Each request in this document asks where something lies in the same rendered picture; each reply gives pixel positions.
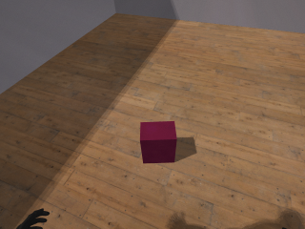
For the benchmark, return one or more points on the carton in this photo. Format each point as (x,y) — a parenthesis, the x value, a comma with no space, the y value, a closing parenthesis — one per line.
(158,141)

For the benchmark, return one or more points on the robot left hand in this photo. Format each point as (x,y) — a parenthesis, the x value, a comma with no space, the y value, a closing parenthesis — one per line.
(33,218)

